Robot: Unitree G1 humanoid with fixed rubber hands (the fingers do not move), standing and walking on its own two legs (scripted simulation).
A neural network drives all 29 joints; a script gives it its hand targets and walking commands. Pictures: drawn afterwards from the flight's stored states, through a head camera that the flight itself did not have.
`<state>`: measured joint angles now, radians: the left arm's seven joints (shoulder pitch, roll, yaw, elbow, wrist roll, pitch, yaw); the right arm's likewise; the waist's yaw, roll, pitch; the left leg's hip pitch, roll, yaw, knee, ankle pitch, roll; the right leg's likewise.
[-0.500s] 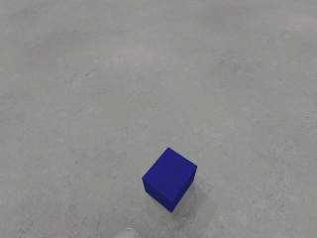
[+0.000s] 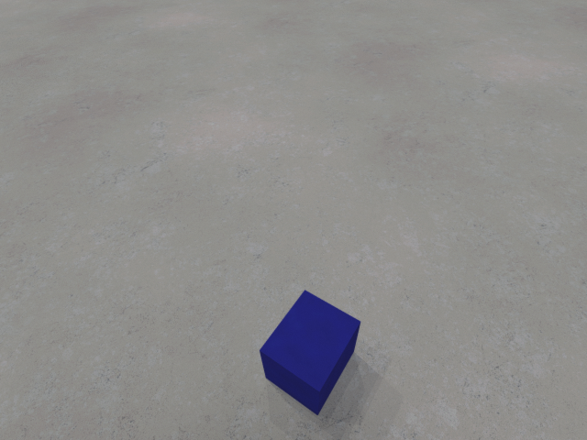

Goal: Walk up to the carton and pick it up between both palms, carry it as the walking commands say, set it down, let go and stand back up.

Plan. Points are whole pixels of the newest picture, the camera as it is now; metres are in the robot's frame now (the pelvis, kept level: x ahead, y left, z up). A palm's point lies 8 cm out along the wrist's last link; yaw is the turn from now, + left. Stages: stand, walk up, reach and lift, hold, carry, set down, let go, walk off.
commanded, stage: walk up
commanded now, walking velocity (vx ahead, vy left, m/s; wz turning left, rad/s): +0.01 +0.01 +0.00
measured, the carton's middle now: (311, 351) +0.52 -0.03 -0.66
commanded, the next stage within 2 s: none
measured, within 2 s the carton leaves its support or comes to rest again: neither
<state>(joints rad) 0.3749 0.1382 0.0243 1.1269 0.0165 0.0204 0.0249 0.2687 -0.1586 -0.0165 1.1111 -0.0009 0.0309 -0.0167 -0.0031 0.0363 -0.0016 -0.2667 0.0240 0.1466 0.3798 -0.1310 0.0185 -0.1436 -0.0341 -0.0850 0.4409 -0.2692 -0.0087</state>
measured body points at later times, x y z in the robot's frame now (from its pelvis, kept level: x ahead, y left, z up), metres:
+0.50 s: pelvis +0.04 +0.00 +0.00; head +0.05 +0.00 +0.45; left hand +0.00 +0.20 -0.16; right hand +0.00 -0.20 -0.16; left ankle +0.08 +0.11 -0.74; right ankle -0.02 -0.11 -0.74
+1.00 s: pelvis +0.06 +0.01 -0.01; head +0.08 +0.00 +0.44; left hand +0.02 +0.21 -0.17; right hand +0.05 -0.22 -0.17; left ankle +0.08 +0.11 -0.74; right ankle -0.02 -0.11 -0.74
